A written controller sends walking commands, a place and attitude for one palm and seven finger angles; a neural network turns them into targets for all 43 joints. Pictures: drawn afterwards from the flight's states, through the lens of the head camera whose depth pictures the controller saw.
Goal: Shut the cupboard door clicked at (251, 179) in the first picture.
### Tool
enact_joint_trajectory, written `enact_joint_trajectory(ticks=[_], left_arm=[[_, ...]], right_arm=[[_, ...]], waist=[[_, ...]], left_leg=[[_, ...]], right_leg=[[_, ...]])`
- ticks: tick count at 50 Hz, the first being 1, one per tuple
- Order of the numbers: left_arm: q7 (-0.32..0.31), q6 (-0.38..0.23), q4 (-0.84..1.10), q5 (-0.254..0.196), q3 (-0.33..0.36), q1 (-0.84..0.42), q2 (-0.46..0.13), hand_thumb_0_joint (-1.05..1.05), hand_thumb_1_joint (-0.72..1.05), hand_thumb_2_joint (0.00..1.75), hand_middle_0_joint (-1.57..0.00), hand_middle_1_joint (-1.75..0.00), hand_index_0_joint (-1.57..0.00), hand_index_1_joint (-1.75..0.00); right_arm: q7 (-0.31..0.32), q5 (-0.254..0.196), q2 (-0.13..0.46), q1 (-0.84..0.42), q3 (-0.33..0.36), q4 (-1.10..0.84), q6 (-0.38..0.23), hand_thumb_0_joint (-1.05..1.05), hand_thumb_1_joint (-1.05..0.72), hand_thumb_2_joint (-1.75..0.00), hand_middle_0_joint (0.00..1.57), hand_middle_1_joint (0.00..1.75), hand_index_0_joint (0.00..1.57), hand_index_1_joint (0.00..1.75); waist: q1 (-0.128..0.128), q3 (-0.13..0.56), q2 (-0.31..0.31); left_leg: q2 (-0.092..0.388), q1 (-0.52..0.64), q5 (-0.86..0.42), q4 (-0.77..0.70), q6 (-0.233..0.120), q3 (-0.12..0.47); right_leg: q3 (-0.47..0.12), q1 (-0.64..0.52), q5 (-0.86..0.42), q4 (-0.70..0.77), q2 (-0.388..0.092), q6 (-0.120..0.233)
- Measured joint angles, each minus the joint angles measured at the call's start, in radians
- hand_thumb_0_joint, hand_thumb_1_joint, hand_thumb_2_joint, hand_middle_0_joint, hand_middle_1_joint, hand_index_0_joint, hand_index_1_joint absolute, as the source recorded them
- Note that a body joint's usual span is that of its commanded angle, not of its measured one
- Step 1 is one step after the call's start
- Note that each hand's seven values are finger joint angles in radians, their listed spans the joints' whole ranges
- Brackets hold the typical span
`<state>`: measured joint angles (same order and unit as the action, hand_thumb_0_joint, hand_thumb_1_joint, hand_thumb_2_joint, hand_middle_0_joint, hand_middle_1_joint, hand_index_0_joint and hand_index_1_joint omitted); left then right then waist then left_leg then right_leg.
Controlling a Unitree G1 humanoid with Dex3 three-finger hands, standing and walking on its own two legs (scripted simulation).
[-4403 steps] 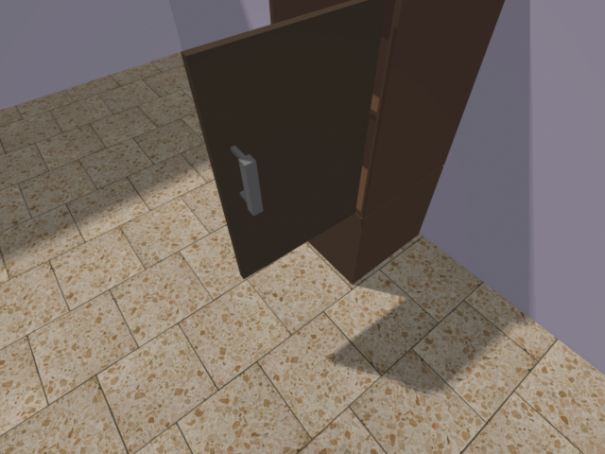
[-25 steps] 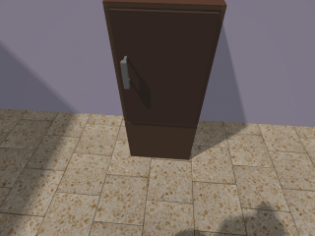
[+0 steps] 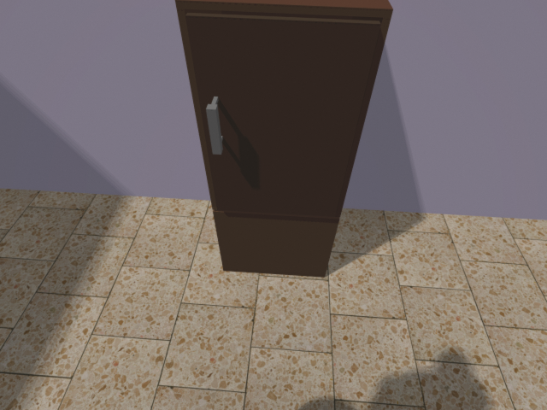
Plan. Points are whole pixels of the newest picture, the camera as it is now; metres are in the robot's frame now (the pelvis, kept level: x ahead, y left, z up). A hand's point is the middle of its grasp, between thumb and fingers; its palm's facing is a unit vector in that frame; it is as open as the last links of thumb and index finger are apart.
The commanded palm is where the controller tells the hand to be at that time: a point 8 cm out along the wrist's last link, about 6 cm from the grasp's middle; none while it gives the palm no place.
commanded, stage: look to check the result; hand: left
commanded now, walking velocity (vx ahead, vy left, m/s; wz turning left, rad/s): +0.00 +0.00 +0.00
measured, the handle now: (216, 125) +0.75 +0.18 +0.00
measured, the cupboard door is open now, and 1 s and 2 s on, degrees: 0 0 0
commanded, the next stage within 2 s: stand and wait in 0.46 s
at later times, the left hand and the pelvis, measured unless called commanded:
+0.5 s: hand out of the picture -0.01 +0.16 -0.18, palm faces +0.03 -0.98 -0.18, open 7.4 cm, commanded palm none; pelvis +0.01 +0.00 +0.00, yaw +0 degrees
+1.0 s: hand out of the picture +0.01 +0.15 -0.17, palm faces +0.03 -0.98 -0.20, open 7.4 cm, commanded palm none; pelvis +0.02 -0.02 +0.00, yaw +0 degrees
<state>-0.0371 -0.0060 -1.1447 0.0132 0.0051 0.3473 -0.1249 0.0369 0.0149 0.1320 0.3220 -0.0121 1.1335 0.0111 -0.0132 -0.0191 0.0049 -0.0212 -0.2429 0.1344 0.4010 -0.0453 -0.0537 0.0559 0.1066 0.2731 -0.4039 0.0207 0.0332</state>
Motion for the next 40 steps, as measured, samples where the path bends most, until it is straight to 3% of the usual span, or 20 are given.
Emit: enact_joint_trajectory(ticks=[40], left_arm=[[0.001, -0.006, 0.005, -0.001, -0.002, -0.047, -0.024, 0.0, 0.91, 0.9, -0.2, -0.3, -0.19, -0.3]], right_arm=[[-0.001, -0.003, 0.029, -0.064, -0.006, 0.005, -0.005, 0.0, -0.91, -0.9, 0.2, 0.3, 0.2, 0.29]], waist=[[0.005, -0.018, -0.001]], left_leg=[[0.004, 0.04, 0.019, -0.019, 0.018, 0.01]], right_leg=[[0.006, -0.052, 0.011, 0.042, 0.008, 0.014]])
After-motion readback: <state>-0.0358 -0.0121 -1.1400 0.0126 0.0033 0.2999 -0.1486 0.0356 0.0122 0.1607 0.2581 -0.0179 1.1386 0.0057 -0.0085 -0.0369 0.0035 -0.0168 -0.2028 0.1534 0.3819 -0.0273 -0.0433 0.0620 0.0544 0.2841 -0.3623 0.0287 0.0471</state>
